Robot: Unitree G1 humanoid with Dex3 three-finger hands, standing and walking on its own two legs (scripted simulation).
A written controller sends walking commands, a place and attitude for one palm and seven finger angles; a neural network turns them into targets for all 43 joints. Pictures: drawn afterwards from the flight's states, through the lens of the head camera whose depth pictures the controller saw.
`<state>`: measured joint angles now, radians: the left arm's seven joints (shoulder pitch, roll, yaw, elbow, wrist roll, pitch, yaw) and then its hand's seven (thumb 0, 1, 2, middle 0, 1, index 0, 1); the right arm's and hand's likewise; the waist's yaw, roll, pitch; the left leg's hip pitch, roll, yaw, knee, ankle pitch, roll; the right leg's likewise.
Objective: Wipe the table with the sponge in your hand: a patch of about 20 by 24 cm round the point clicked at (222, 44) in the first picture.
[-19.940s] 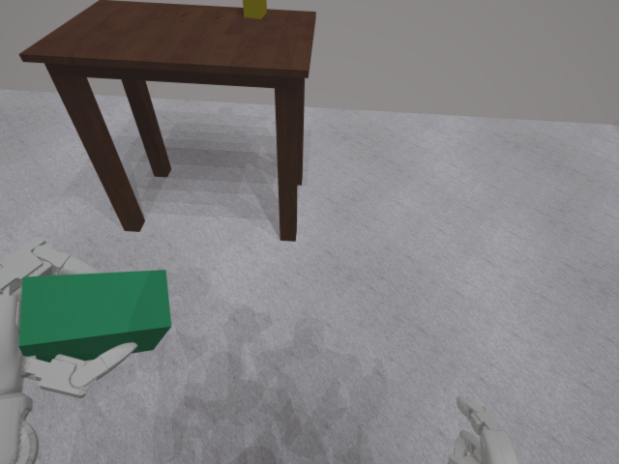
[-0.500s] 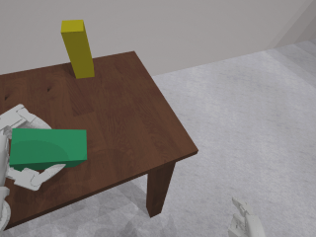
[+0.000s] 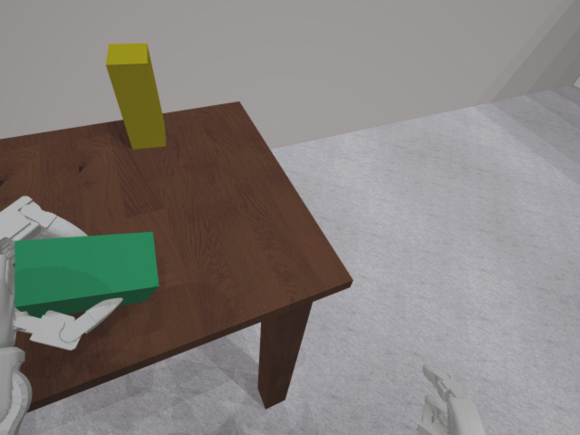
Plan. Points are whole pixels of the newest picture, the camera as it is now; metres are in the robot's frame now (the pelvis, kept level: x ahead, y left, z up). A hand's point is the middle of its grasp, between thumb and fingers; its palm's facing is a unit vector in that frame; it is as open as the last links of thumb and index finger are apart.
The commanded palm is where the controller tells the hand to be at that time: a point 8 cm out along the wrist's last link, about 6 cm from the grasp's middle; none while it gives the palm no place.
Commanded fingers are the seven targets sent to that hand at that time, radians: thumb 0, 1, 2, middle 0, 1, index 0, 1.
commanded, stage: come to a stop and stand still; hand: left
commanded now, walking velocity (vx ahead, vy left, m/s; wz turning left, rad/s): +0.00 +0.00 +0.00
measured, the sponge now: (110, 274) +0.24 +0.23 +0.14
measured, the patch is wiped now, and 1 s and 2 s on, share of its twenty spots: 0.00 0.00 0.00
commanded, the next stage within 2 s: look again from close up in 0.36 s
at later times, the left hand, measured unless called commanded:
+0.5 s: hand (68, 275) +0.22 +0.26 +0.16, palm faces +0.39 -0.85 -0.36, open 9.6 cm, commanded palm +0.16 +0.29 +0.18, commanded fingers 0.00 0.10 1.30 -1.20 -1.60 -1.20 -1.60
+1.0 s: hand (34, 227) +0.25 +0.29 +0.20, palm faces +0.47 -0.77 -0.43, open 9.6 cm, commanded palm +0.17 +0.29 +0.18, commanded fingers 0.00 0.10 1.30 -1.20 -1.60 -1.20 -1.60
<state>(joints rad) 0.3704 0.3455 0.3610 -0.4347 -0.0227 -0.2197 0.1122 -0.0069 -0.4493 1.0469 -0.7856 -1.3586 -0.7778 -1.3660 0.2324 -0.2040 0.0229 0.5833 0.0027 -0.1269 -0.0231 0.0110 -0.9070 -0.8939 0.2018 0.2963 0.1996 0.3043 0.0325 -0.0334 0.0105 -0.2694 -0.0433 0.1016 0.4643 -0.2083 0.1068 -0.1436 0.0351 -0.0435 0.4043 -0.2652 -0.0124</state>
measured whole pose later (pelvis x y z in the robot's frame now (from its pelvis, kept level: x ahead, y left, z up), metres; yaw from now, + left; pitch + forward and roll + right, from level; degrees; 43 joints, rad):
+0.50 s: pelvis +0.00 +0.01 +0.00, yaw +0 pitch +0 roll -2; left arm 0.42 0.37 0.35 -0.48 -0.03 -0.17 0.10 -0.01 -0.45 1.05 -0.78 -1.36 -0.78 -1.37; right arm 0.22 -0.19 0.03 0.57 0.01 -0.09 -0.04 0.01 -0.91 -0.89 0.20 0.30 0.20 0.30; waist 0.02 -0.02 0.02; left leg -0.24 -0.06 0.10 0.45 -0.21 0.11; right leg -0.12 0.02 -0.04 0.39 -0.27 0.00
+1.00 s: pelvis +0.00 +0.00 +0.00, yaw +3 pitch +0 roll +0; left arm 0.10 0.50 0.39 -0.33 -0.02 -0.01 0.05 -0.01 -0.45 1.05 -0.78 -1.36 -0.78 -1.37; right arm 0.20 -0.23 0.04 0.62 -0.01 -0.07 0.00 0.01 -0.91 -0.89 0.20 0.30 0.20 0.30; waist 0.05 -0.02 0.02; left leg -0.28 -0.10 0.07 0.46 -0.19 0.10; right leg -0.20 0.01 -0.01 0.56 -0.33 -0.03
